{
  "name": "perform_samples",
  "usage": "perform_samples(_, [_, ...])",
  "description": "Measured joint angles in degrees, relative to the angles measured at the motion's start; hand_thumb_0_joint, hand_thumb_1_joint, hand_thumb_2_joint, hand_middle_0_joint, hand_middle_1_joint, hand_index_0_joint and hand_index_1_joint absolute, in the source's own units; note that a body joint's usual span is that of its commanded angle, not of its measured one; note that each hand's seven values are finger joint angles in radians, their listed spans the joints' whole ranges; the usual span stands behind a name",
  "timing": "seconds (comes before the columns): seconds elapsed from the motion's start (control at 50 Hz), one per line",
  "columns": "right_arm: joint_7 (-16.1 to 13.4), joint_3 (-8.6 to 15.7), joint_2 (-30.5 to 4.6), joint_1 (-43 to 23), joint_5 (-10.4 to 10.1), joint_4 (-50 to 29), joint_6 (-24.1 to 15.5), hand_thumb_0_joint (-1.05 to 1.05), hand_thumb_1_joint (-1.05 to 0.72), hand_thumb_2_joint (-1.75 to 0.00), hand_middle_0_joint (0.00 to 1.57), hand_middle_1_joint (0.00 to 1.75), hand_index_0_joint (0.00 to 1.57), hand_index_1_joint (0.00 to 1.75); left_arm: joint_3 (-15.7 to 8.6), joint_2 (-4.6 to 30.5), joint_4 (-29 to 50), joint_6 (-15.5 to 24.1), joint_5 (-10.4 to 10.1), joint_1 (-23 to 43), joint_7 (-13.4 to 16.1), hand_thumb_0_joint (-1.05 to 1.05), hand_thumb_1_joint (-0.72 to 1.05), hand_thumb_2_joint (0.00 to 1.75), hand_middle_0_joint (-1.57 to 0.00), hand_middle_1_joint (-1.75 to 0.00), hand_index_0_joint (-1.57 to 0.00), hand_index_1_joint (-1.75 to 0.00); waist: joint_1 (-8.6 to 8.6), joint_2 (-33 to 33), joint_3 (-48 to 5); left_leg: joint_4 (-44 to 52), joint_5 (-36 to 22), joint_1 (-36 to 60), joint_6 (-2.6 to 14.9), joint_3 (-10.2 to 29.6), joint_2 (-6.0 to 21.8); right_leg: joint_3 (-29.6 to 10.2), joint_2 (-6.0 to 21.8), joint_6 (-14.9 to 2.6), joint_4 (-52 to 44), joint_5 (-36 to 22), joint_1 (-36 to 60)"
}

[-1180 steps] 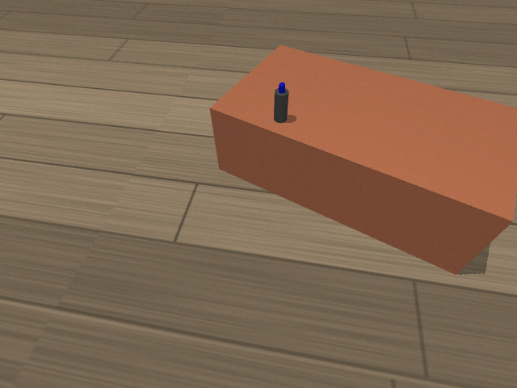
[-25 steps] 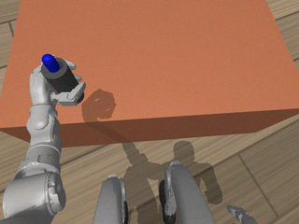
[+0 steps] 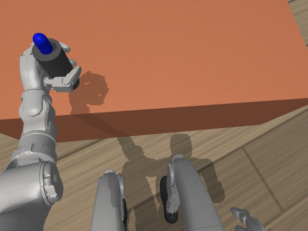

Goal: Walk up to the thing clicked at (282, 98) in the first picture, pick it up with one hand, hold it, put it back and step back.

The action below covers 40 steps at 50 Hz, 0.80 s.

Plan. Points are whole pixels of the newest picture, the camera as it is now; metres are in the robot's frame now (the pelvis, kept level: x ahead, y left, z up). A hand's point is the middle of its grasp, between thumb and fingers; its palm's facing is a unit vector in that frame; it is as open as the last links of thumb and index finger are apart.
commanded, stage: lower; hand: left
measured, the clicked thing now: (56, 63) +0.51 +0.18 +0.02
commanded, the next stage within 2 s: loosen in 1.16 s
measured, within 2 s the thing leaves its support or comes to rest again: rests again in 0.88 s
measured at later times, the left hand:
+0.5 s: hand (71, 81) +0.51 +0.17 -0.07, palm faces +0.05 -1.00 -0.01, open 7.7 cm
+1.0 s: hand (75, 85) +0.52 +0.17 -0.10, palm faces +0.04 -1.00 -0.03, open 7.7 cm
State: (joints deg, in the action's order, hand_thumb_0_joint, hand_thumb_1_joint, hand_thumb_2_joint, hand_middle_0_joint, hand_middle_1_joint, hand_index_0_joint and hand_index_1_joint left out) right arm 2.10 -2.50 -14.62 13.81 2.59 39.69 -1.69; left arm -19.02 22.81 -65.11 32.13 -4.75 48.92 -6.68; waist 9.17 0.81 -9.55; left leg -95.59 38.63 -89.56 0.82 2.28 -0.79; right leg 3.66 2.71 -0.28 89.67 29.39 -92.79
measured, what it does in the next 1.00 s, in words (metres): lowers itself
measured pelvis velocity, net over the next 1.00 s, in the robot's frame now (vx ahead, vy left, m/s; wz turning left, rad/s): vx -0.02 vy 0.01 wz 0.00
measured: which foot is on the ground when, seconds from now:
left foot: down 0.00-1.00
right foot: down 0.00-1.00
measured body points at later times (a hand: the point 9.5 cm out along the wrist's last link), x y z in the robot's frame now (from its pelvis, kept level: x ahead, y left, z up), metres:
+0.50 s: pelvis -0.01 +0.00 -0.06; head +0.20 +0.04 +0.34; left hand +0.50 +0.22 -0.07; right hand +0.04 -0.26 -0.18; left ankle +0.04 +0.11 -0.53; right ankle +0.09 -0.13 -0.53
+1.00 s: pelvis -0.02 +0.01 -0.09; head +0.20 +0.04 +0.30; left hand +0.51 +0.22 -0.10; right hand +0.02 -0.26 -0.21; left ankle +0.04 +0.11 -0.53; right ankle +0.09 -0.13 -0.53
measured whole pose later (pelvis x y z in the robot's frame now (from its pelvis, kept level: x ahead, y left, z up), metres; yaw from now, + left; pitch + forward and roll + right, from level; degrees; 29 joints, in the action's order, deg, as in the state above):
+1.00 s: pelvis -0.02 +0.01 -0.09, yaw +0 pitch +37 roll -4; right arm 2.9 -4.1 -15.9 13.7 3.4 37.9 -0.9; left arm -20.0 26.6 -68.8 31.9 -1.6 56.5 -6.2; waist 11.9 1.2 -9.0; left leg -113.6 40.9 -109.5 1.6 1.8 -2.3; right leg 2.9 4.4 0.2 106.8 31.0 -112.5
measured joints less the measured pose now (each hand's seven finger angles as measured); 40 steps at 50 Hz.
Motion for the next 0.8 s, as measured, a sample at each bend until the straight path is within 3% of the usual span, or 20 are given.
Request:
perform_samples(0.32, [0.7, -0.6, -0.8, 0.5, 0.8, -0.7, -0.1, 0.00, -0.91, -0.91, 0.20, 0.30, 0.20, 0.30, -0.9, 1.6, -2.4, 2.1, 1.2, 2.2, -0.2, -0.02, -0.13, 1.12, -0.80, -1.16, -0.84, -1.17, 1.52, 0.0, -0.5, -7.7, 1.6, -9.0, 0.17, 0.0, -0.5, -0.1, 0.6, 0.08, 7.4, 1.3, -9.0])
perform_samples(0.8, [0.7, -1.5, -0.8, -0.4, 0.8, -1.7, 0.4, 0.00, -0.91, -0.91, 0.20, 0.30, 0.20, 0.30, -1.3, 3.4, -3.3, 0.5, 2.6, 6.2, 0.0, -0.02, -0.13, 1.13, -0.79, -1.16, -0.84, -1.17, 2.50, 0.2, 0.0, -15.8, 2.4, -17.6, 0.60, -0.3, -1.2, -0.6, 1.3, 0.39, 15.0, 1.7, -17.5])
